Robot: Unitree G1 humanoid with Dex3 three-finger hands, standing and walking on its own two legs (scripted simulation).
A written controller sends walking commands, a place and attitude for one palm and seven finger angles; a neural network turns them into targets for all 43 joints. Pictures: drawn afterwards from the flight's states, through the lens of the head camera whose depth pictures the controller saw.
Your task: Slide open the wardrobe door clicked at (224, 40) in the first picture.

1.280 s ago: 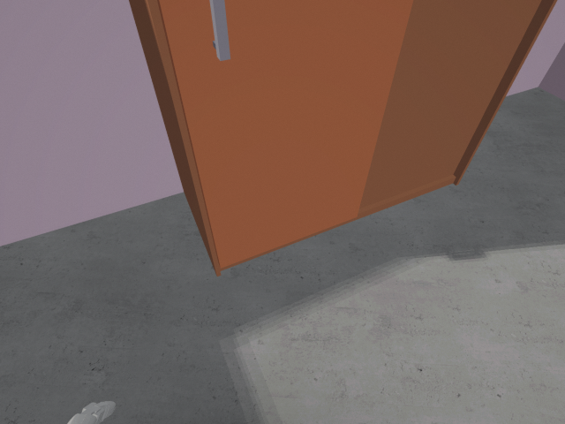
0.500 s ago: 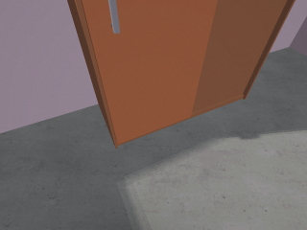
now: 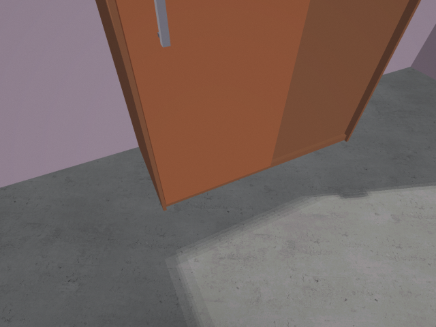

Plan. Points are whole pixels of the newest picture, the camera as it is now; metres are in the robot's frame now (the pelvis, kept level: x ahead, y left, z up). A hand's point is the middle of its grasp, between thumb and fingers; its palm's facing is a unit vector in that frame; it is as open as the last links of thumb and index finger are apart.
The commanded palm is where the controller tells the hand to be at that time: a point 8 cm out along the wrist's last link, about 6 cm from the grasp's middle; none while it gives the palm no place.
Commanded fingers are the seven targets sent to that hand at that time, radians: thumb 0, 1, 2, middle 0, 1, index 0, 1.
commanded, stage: look at it before walking up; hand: left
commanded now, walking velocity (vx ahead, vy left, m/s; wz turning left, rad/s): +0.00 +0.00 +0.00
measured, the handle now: (159, 13) +0.84 +0.21 +0.21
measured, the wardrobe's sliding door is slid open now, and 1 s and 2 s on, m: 0.00 0.00 0.00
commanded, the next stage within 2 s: turn to face it in 0.16 s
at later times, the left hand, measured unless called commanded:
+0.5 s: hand out of the picture +0.07 +0.24 -0.17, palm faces +0.05 -0.95 -0.32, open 7.4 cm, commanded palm none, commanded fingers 0.00 0.90 0.90 -0.20 -0.30 -0.20 -0.30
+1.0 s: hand out of the picture -0.03 +0.26 -0.18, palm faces +0.31 -0.92 -0.25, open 7.4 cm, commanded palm none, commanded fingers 0.00 0.90 0.90 -0.20 -0.30 -0.20 -0.30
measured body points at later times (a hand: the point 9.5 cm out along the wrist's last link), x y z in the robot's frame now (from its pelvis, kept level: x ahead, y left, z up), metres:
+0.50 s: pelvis -0.01 +0.00 -0.01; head +0.02 +0.00 +0.44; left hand +0.06 +0.29 -0.14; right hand +0.08 -0.27 -0.15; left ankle +0.01 +0.12 -0.75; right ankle +0.01 -0.12 -0.75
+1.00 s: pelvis -0.03 +0.04 +0.00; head -0.01 +0.06 +0.44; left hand -0.04 +0.31 -0.16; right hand +0.07 -0.19 -0.15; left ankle -0.01 +0.12 -0.75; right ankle -0.01 -0.12 -0.69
